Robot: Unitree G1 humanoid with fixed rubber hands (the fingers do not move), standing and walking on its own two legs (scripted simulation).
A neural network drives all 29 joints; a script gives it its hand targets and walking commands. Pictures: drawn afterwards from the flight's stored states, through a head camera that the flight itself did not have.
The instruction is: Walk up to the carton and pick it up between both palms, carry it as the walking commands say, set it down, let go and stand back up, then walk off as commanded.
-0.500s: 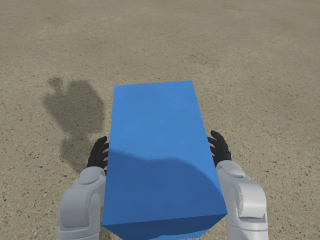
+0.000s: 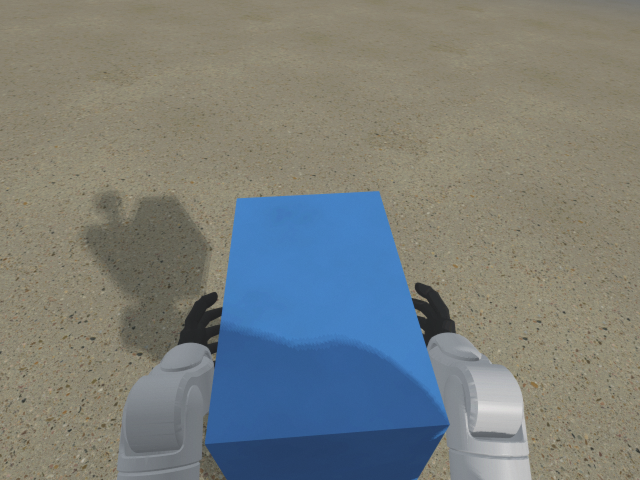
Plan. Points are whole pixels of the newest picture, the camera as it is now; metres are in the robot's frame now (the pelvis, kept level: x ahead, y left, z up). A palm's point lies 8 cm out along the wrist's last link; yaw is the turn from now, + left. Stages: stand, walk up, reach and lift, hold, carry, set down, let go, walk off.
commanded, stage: carry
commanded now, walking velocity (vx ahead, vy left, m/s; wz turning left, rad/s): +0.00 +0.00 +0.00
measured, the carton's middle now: (317, 354) +0.30 +0.00 +0.03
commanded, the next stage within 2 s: none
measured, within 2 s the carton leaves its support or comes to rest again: neither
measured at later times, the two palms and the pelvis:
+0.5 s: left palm out of the picture +0.11 +0.12 +0.01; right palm out of the picture +0.09 -0.16 +0.01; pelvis -0.15 +0.00 -0.03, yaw -4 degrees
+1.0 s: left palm out of the picture +0.03 +0.16 +0.03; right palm out of the picture +0.03 -0.12 +0.04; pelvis -0.24 +0.02 +0.00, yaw -1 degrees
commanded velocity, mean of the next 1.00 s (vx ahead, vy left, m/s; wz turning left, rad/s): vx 0.00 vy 0.00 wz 0.00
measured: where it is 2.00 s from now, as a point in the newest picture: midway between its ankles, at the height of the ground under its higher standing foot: outside the picture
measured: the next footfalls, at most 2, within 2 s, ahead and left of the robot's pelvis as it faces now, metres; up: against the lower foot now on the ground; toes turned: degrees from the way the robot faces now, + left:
left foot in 0.32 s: -0.12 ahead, +0.02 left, +0.00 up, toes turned +3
right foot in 0.56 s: -0.15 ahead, -0.12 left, +0.00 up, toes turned +5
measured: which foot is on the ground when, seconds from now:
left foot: down 0.00-0.12, up 0.14-0.30, down 0.32-0.56, up 0.58-0.70, down 0.72-1.00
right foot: down 0.00-0.34, up 0.36-0.54, down 0.56-1.00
